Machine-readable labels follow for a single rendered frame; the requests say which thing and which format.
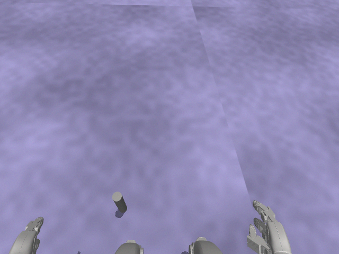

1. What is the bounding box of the left robot hand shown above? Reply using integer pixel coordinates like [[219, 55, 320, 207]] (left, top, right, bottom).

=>
[[9, 217, 43, 254]]

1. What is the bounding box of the can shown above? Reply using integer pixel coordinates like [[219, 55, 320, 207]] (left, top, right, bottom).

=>
[[112, 192, 127, 213]]

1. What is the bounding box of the right robot hand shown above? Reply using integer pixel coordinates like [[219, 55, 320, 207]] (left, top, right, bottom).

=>
[[247, 200, 292, 254]]

